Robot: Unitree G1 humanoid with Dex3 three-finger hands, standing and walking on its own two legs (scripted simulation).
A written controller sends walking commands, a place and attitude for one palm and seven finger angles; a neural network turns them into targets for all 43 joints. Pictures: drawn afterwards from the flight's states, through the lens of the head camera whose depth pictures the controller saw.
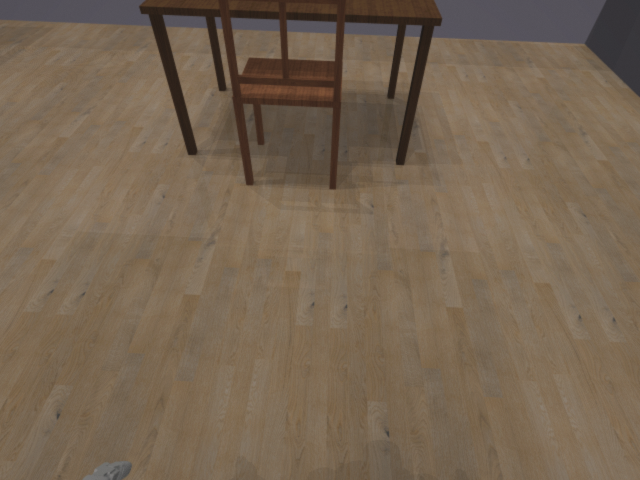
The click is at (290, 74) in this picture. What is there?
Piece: chair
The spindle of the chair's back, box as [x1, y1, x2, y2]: [279, 2, 288, 78]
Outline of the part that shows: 279,2 282,73 283,78 288,78 285,2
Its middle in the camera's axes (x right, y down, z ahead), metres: -0.14 -0.72 +1.42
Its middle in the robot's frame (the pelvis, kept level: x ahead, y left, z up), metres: +1.53 +0.21 -0.09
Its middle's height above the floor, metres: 0.68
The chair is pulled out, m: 0.00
